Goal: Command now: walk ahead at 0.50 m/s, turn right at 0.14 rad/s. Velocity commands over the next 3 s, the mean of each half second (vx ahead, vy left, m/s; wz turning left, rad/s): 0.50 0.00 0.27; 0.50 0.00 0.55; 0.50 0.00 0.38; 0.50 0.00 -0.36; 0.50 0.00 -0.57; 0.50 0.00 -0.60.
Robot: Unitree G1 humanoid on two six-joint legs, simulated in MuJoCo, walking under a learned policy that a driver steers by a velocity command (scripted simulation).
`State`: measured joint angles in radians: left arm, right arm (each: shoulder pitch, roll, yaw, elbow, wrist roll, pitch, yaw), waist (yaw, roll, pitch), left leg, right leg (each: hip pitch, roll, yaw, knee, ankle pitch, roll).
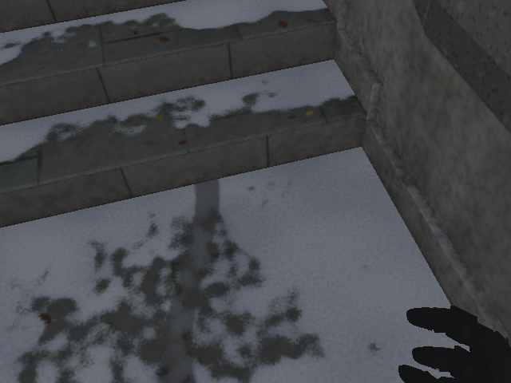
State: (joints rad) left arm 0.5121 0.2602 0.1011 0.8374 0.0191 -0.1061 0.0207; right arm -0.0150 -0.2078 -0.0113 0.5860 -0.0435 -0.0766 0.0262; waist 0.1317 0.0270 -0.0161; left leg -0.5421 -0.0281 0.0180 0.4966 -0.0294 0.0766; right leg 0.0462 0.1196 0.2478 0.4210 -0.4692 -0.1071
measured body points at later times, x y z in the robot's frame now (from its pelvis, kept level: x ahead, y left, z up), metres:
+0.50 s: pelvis +0.27 +0.03 +0.01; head +0.29 +0.03 +0.46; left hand +0.47 +0.28 -0.06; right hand +0.30 -0.24 -0.12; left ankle +0.14 +0.10 -0.72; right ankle +0.39 -0.06 -0.72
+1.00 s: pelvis +0.49 +0.17 +0.00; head +0.51 +0.19 +0.44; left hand +0.34 +0.41 -0.14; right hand +0.80 +0.08 -0.07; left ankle +0.52 +0.28 -0.72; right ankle +0.41 -0.05 -0.68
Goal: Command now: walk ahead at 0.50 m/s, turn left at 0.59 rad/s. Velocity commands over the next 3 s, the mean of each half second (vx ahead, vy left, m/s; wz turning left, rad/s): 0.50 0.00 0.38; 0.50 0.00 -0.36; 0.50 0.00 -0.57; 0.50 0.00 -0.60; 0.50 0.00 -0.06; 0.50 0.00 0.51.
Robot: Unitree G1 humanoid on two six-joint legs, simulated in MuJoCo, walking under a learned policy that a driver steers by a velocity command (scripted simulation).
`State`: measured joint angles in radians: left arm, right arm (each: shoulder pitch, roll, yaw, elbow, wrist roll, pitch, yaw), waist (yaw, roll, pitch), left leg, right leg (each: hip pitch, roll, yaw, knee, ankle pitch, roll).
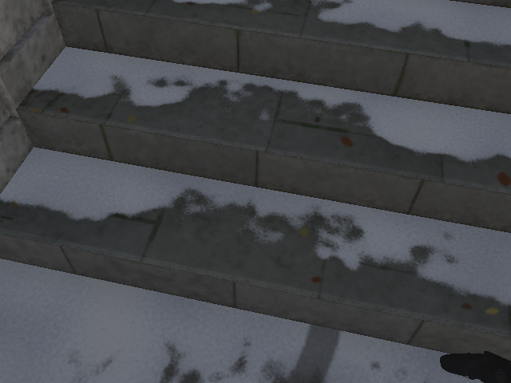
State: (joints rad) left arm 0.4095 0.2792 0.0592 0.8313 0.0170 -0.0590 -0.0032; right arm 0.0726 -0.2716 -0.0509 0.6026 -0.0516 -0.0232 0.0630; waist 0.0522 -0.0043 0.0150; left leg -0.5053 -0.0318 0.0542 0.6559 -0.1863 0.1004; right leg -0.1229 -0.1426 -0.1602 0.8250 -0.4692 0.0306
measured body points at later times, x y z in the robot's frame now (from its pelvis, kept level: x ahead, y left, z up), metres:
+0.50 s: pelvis +0.29 +0.01 +0.01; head +0.32 +0.01 +0.45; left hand +0.44 +0.28 -0.09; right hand +0.32 -0.27 -0.13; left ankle +0.09 +0.07 -0.69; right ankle +0.40 -0.06 -0.72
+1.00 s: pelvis +0.54 +0.08 +0.03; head +0.58 +0.09 +0.48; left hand +0.44 +0.34 -0.10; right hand +0.84 -0.08 +0.01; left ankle +0.68 +0.22 -0.48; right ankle +0.40 -0.06 -0.71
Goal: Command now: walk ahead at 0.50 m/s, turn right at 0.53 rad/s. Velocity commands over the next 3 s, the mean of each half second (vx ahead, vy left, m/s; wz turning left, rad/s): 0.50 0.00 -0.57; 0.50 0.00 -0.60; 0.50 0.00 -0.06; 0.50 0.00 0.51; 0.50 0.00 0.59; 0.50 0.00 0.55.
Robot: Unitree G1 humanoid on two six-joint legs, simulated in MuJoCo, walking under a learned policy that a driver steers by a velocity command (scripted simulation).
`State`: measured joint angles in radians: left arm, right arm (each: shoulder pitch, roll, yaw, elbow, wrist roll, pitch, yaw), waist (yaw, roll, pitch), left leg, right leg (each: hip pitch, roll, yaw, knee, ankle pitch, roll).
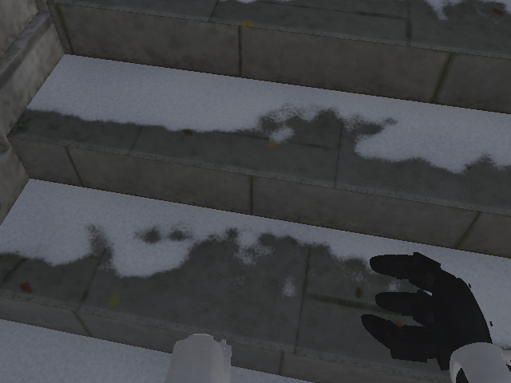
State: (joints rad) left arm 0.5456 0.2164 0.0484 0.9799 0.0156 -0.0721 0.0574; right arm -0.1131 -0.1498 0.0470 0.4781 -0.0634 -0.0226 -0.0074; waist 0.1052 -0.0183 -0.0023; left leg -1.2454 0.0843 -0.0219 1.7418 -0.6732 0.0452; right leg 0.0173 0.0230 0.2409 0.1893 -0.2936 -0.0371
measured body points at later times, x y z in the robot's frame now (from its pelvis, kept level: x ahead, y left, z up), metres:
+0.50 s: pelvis +0.27 +0.08 +0.14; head +0.29 +0.09 +0.59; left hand +0.53 +0.19 +0.05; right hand +0.14 -0.10 +0.00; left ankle +0.22 +0.18 -0.59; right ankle +0.30 -0.05 -0.31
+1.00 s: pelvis +0.57 -0.06 +0.29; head +0.58 -0.06 +0.74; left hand +0.71 +0.16 +0.15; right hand +0.69 -0.35 +0.26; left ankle +0.69 +0.03 -0.14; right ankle +0.52 -0.08 -0.44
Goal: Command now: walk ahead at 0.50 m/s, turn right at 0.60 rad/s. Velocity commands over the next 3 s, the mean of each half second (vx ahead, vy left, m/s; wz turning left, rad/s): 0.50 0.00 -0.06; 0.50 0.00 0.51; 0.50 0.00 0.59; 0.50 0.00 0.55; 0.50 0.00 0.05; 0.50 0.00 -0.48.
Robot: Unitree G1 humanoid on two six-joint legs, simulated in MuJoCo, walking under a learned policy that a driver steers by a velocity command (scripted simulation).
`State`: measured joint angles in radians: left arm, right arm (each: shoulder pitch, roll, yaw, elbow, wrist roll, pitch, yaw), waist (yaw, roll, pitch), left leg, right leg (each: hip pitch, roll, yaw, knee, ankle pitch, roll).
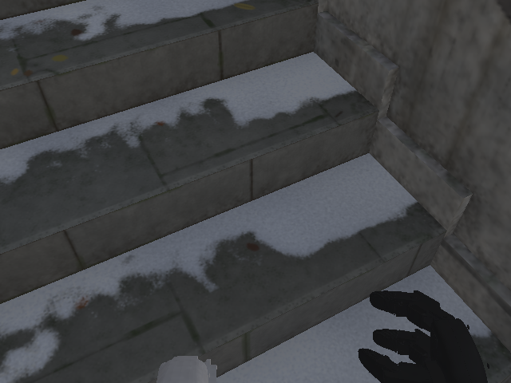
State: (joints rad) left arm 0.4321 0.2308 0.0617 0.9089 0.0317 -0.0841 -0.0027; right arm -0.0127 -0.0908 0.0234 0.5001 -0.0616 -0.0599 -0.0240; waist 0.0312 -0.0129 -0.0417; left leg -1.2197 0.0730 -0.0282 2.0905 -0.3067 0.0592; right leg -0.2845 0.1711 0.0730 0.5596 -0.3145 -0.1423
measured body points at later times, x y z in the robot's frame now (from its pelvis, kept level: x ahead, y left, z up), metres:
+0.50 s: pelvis +0.31 +0.07 +0.15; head +0.33 +0.08 +0.60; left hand +0.55 +0.23 +0.09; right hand +0.26 -0.17 +0.01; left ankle +0.28 +0.12 -0.58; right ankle +0.39 -0.05 -0.38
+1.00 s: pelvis +0.63 +0.06 +0.29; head +0.63 +0.06 +0.74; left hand +0.57 +0.32 +0.15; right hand +0.91 -0.08 +0.23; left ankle +0.60 +0.19 -0.19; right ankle +0.66 -0.03 -0.43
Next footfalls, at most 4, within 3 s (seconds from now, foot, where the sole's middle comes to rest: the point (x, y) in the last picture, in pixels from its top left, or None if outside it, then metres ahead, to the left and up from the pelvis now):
0.20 left None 0.32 0.12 -0.61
0.74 right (287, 253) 0.70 -0.02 -0.46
1.26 left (162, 144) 0.90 0.28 -0.31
1.76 right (151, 13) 1.24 0.35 -0.16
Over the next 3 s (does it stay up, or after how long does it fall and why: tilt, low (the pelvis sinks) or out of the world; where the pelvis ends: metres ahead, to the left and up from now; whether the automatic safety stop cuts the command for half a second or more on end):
stays up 1.51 0.89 0.83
